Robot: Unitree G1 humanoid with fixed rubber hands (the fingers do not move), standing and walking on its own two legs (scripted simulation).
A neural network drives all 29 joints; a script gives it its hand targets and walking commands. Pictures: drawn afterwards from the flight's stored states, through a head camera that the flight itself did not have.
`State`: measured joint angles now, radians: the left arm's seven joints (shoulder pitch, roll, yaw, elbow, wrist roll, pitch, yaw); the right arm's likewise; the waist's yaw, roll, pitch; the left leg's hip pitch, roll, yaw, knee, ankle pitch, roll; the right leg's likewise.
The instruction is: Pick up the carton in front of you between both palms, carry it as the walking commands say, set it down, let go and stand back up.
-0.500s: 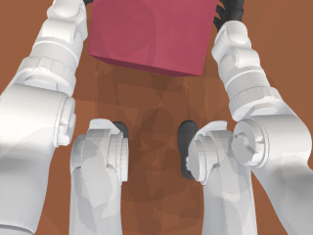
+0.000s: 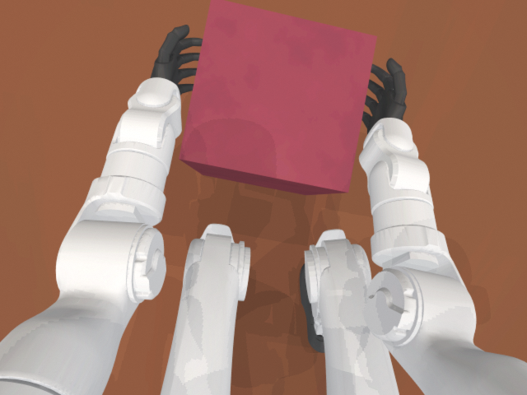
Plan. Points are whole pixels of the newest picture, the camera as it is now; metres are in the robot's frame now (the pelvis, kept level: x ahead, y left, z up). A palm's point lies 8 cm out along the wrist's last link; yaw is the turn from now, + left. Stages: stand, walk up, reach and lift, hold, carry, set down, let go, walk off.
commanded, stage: reach and lift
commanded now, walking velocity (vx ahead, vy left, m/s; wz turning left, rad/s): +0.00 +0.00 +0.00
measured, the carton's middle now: (270, 121) +0.50 +0.03 -0.15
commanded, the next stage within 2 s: none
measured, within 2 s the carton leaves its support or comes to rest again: neither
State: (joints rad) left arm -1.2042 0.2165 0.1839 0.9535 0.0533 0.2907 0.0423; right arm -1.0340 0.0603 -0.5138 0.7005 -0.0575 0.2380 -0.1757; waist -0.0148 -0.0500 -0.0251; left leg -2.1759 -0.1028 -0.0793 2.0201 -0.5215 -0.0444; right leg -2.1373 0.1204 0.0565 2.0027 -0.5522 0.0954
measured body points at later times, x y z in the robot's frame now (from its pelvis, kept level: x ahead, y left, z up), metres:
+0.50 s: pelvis +0.03 -0.01 +0.13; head +0.24 +0.03 +0.52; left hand +0.49 +0.17 +0.06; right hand +0.48 -0.13 +0.07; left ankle +0.12 +0.12 -0.39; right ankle +0.12 -0.13 -0.39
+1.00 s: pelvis +0.08 -0.01 +0.27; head +0.18 +0.01 +0.71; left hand +0.44 +0.16 +0.22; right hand +0.45 -0.14 +0.23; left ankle +0.12 +0.12 -0.39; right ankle +0.12 -0.13 -0.39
